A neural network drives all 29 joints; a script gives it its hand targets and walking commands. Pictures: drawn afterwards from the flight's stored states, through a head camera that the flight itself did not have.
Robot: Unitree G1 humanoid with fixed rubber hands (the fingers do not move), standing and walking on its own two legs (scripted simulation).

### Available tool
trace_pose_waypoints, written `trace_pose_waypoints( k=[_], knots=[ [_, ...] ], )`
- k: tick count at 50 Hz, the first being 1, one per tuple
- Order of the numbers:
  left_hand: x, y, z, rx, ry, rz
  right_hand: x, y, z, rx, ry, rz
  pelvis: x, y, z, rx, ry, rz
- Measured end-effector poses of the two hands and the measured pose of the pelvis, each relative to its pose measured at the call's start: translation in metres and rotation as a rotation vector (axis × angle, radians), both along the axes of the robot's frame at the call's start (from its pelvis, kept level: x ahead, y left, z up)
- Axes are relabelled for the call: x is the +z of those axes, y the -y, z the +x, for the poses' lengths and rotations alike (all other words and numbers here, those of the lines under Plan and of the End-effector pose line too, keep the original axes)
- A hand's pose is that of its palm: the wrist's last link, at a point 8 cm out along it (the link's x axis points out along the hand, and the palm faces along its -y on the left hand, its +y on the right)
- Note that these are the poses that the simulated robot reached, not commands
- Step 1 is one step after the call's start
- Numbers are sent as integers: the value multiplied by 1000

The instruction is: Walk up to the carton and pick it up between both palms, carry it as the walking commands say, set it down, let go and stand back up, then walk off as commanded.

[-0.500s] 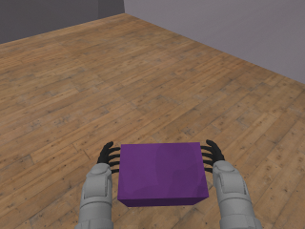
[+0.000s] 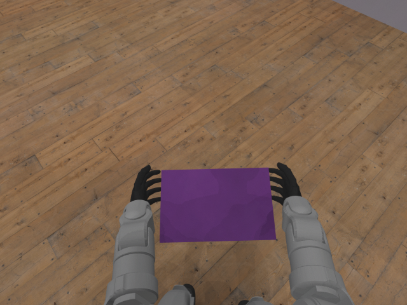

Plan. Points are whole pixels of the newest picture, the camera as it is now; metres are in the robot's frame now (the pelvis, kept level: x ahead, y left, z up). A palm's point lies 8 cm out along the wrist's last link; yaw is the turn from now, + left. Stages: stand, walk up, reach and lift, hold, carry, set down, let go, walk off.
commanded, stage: set down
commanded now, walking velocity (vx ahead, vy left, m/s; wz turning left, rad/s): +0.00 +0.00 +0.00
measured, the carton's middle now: (214, 207) +0.34 +0.02 -0.13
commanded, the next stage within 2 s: none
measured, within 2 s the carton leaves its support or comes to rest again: neither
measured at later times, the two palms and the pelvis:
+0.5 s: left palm (149, 204) +0.34 +0.18 -0.12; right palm (277, 199) +0.37 -0.13 -0.12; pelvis -0.03 +0.00 -0.07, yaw +0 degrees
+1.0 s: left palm (157, 208) +0.36 +0.18 -0.21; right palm (268, 201) +0.40 -0.13 -0.21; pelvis -0.04 -0.01 -0.15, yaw -1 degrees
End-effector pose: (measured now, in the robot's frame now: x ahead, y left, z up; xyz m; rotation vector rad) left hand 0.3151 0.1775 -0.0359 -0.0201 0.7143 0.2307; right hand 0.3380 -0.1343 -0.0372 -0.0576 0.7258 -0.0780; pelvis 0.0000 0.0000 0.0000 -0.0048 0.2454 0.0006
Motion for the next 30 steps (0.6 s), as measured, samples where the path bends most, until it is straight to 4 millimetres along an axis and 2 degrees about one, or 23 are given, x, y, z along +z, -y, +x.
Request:
trace_pose_waypoints(
  k=[13, 30],
  knots=[
    [-44, -1, 13, 4, 12, -6, -40, -1, 16, 7, 15, 11, -34, 2, -24, 1, -152, -4],
    [-106, -3, 31, 14, 0, -12, -104, -4, 36, 0, 12, 23, -84, 6, -29, -3, -344, -7]
  ],
)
